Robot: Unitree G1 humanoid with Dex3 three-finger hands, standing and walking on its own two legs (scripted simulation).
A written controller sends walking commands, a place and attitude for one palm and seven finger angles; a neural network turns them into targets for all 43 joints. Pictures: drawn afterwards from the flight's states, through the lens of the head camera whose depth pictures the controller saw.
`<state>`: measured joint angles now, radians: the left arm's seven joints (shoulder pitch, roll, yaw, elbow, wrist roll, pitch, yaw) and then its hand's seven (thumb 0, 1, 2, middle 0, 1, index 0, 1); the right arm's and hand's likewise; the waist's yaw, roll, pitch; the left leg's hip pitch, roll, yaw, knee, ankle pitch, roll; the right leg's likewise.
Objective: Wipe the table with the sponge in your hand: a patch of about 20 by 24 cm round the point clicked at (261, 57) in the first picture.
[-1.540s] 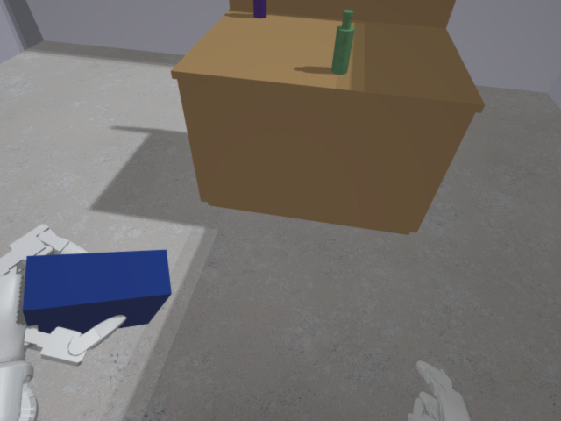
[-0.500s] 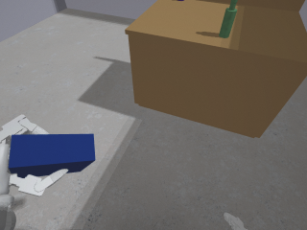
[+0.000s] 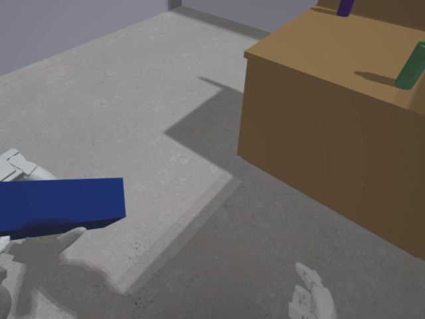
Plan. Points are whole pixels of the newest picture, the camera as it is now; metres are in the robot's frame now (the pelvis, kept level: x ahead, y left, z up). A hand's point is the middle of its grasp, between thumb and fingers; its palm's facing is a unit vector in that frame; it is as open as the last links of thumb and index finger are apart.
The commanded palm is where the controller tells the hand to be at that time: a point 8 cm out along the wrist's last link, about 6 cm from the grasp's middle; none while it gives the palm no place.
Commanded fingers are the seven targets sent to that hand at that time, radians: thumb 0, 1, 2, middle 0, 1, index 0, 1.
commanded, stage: walk to a spot facing it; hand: left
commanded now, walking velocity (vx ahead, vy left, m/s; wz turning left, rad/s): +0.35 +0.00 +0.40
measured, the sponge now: (80, 208) +0.22 +0.20 +0.17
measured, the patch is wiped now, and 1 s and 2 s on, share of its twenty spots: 0.00 0.00 0.00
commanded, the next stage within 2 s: none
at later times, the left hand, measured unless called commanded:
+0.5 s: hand (66, 156) +0.30 +0.26 +0.18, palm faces +0.57 -0.72 -0.39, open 9.4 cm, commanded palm +0.23 +0.28 +0.19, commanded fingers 0.00 0.10 1.30 -1.20 -1.60 -1.20 -1.60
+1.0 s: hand (93, 129) +0.36 +0.24 +0.19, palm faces +0.67 -0.59 -0.45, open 9.4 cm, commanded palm +0.29 +0.26 +0.19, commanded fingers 0.00 0.10 1.30 -1.20 -1.60 -1.20 -1.60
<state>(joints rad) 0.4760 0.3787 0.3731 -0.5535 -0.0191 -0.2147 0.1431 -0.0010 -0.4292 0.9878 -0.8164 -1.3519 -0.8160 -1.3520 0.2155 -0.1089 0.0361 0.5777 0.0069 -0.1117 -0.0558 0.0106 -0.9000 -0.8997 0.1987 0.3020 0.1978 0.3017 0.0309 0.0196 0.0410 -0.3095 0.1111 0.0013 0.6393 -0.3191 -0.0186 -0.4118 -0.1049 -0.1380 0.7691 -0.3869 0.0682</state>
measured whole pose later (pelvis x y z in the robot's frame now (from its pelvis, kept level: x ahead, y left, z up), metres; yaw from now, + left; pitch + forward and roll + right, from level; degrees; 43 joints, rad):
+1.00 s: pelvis +0.26 -0.06 +0.02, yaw +24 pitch +0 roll +3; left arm 0.49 0.35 0.33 -0.54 -0.01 -0.19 0.15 0.00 -0.43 0.99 -0.82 -1.35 -0.82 -1.35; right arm 0.21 -0.27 -0.05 0.60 -0.01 -0.04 -0.06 0.02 -0.90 -0.90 0.20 0.30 0.20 0.30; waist 0.01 -0.03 0.08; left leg -0.52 0.10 0.15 0.89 -0.35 -0.02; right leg -0.17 -0.18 -0.30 0.52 -0.32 0.00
